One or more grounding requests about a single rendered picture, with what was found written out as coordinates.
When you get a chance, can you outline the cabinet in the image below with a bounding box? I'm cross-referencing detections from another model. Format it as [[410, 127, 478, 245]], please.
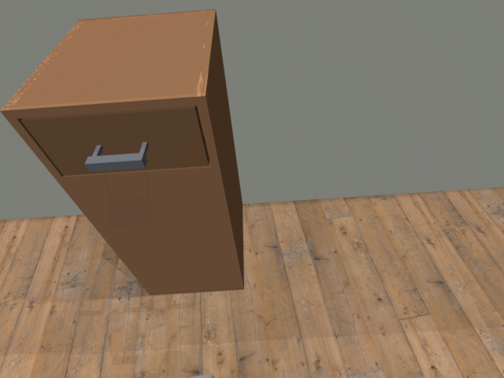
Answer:
[[0, 9, 244, 295]]

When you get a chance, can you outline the drawer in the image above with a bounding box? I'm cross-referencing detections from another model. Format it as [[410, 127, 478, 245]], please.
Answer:
[[21, 106, 209, 176]]

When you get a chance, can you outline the handle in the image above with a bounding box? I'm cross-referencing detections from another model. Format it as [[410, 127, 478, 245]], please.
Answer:
[[85, 142, 149, 172]]

